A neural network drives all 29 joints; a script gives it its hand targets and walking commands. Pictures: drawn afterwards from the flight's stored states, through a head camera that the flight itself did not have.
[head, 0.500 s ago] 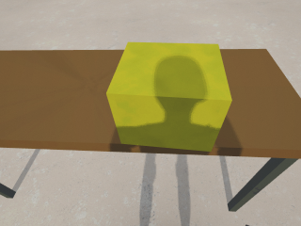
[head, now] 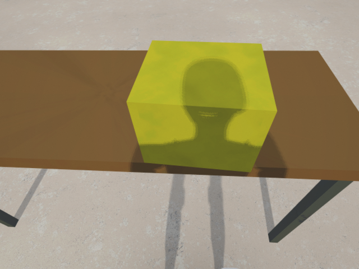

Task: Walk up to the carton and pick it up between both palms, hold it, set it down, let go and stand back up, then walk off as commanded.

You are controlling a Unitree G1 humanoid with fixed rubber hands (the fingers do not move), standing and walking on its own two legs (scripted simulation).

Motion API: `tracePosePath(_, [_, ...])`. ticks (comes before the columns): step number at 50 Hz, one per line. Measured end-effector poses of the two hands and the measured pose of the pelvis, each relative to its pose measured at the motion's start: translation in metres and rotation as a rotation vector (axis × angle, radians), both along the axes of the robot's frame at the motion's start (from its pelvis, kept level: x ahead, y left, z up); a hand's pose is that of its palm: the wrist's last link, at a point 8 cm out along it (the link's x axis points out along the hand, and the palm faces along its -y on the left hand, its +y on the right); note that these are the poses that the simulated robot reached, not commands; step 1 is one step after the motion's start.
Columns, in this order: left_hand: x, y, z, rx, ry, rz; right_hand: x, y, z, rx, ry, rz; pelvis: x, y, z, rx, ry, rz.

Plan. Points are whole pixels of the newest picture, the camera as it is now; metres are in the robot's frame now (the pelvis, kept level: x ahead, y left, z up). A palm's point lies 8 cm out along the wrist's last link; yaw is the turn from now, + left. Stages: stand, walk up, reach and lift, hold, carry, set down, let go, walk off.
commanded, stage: walk up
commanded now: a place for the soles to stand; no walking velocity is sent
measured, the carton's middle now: (200, 105) +0.45 -0.03 +0.12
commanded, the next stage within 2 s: reach and lift in 0.22 s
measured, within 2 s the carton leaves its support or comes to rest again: neither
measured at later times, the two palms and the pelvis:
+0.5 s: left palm out of the picture +0.15 +0.25 -0.10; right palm out of the picture +0.13 -0.27 -0.11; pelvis +0.00 -0.01 -0.01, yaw +0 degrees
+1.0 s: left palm (68, 262) +0.16 +0.26 -0.04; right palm (315, 262) +0.15 -0.24 -0.03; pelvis +0.00 +0.01 +0.01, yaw +0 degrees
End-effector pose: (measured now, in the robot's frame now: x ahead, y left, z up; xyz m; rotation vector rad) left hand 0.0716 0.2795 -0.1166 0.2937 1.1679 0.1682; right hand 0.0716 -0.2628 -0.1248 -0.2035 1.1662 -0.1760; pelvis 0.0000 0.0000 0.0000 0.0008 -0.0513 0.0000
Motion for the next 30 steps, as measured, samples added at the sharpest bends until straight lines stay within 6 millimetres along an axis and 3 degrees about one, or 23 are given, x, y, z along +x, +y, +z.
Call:
tracePosePath(15, [0.001,0.001,0.001,0.015,0.040,0.010,0.001,-0.001,-0.003,0.011,-0.010,0.000,0.000,0.000,-0.001,0.001,-0.006,0.000])
tracePosePath(21, [0.043,-0.010,0.003,0.026,0.029,0.024,0.035,-0.009,0.000,0.021,-0.158,0.019,-0.001,-0.004,-0.013,0.006,-0.045,0.000])
tracePosePath(30, [0.110,-0.037,0.041,-0.051,-0.189,-0.042,0.093,-0.003,0.045,-0.035,-0.322,0.096,0.008,-0.006,-0.005,0.006,-0.007,-0.001])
